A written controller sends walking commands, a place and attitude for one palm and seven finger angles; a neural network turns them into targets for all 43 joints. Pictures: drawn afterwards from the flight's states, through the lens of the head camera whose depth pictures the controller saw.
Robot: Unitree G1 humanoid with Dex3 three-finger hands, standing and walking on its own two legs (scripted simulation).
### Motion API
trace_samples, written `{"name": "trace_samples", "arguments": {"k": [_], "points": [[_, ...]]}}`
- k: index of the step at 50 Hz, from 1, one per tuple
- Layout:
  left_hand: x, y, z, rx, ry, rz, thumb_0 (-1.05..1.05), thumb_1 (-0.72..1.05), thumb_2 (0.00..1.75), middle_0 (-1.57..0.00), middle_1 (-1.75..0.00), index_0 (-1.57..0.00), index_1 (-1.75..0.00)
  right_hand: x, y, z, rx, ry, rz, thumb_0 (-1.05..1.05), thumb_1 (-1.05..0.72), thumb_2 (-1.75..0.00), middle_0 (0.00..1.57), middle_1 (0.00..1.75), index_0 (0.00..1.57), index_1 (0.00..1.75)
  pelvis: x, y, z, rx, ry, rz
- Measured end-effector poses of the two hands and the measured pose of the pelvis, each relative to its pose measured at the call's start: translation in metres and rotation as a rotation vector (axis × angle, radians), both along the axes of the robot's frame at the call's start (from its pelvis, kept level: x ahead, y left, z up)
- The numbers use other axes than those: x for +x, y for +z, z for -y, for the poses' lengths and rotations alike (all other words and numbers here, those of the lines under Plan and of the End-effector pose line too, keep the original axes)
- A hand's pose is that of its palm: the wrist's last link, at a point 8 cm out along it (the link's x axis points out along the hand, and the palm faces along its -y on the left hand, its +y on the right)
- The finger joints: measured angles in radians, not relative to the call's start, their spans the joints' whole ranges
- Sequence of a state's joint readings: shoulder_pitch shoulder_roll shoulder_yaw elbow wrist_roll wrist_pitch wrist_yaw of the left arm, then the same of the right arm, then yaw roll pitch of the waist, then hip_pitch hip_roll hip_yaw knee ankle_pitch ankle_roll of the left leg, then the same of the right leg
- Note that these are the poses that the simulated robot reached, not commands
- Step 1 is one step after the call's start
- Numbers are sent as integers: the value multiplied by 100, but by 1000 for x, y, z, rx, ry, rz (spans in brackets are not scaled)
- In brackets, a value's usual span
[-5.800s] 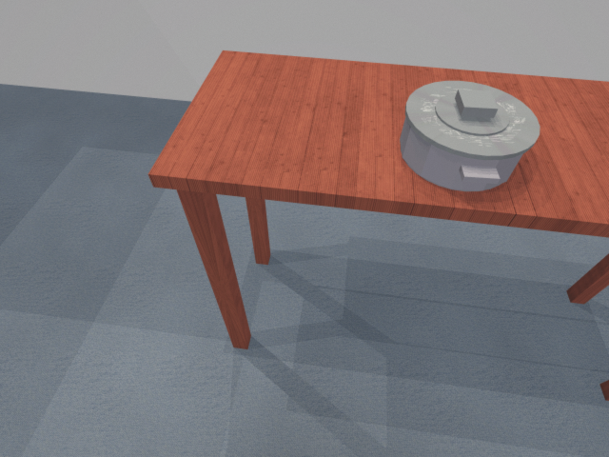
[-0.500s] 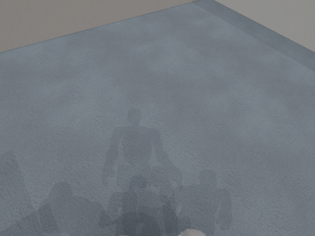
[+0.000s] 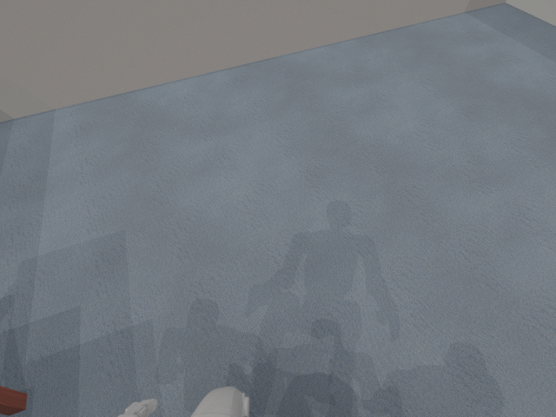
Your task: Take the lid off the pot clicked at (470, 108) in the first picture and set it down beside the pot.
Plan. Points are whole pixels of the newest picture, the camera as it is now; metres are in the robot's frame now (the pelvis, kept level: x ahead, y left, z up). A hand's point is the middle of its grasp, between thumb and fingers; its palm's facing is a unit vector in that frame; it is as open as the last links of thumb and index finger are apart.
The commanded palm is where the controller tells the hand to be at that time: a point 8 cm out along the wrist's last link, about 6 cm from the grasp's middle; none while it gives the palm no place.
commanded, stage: turn to face it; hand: left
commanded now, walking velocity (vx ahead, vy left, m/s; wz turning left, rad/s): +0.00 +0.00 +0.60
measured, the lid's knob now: out of the picture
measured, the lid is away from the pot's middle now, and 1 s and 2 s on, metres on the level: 0.00 0.00 0.00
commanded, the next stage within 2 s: none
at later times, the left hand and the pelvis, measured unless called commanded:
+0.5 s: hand out of the picture -0.02 +0.27 -0.18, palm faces +0.36 -0.90 -0.25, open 7.4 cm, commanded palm none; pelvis -0.02 +0.03 -0.01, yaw +18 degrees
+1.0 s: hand out of the picture -0.06 +0.19 -0.16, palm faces +0.57 -0.78 -0.26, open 7.4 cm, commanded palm none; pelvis -0.01 -0.01 +0.00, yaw +36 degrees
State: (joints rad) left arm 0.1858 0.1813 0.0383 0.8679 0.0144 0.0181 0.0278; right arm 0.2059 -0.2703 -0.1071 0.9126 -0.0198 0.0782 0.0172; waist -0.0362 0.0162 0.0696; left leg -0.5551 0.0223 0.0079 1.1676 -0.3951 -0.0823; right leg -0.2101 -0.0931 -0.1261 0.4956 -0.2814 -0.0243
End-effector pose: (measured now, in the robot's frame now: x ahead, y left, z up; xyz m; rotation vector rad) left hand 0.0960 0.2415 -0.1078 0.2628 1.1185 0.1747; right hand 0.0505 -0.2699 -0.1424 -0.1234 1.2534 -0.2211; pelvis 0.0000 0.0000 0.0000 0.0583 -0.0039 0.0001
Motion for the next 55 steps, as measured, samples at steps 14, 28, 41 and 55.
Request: {"name": "trace_samples", "arguments": {"k": [14, 28, 41, 55], "points": [[-145, -48, -43, -70, 308, -206, 0, 90, 90, -20, -30, -21, -30, 122, 14, -69, -53, 352, 169, 1, -91, -90, 20, 30, 20, 30, -11, -21, -30, -47, 192, -14], [-126, -28, -68, -48, 407, -34, 0, 91, 90, -20, -30, -20, -30, 105, 23, -95, -38, 460, 100, 1, -90, -90, 21, 30, 21, 30, -19, -6, -28, -74, 350, 3], [-126, -3, -12, 11, 496, 54, 0, 90, 90, -20, -30, -20, -30, 109, -9, -46, -6, 520, -26, 1, -90, -90, 20, 30, 20, 30, -10, -9, 14, -42, 523, 2], [-237, -38, 16, -102, 739, -92, 0, 90, 90, -20, -30, -21, -30, 158, 9, -118, -45, 781, 27, 1, -91, -90, 20, 30, 20, 30, -26, -12, 0, -46, 706, 1]]}}
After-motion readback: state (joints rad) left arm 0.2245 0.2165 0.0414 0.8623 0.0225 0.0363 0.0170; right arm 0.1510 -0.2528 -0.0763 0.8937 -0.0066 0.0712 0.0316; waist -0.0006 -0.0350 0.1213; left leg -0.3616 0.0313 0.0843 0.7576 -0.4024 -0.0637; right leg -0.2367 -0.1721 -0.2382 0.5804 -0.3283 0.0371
